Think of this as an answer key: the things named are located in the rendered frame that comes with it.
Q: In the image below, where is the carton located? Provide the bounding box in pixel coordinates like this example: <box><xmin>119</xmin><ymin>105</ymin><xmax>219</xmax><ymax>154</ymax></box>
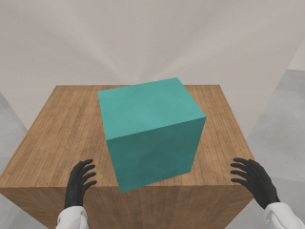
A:
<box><xmin>98</xmin><ymin>77</ymin><xmax>207</xmax><ymax>193</ymax></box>

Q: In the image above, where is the robot right forearm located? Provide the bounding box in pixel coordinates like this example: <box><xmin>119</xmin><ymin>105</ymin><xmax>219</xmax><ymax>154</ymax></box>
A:
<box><xmin>262</xmin><ymin>202</ymin><xmax>305</xmax><ymax>229</ymax></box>

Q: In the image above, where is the robot left forearm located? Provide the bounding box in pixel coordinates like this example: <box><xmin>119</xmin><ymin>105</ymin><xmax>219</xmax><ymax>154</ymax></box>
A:
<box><xmin>55</xmin><ymin>206</ymin><xmax>90</xmax><ymax>229</ymax></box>

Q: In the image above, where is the robot right hand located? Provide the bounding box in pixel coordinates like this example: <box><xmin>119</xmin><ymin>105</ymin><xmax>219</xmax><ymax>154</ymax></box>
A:
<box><xmin>230</xmin><ymin>157</ymin><xmax>280</xmax><ymax>210</ymax></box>

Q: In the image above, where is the pedestal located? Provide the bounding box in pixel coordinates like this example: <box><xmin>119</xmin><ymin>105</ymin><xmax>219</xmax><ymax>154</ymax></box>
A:
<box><xmin>0</xmin><ymin>85</ymin><xmax>255</xmax><ymax>229</ymax></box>

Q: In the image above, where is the robot left hand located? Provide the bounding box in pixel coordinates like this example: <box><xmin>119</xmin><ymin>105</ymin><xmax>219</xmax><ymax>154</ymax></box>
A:
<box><xmin>64</xmin><ymin>159</ymin><xmax>97</xmax><ymax>209</ymax></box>

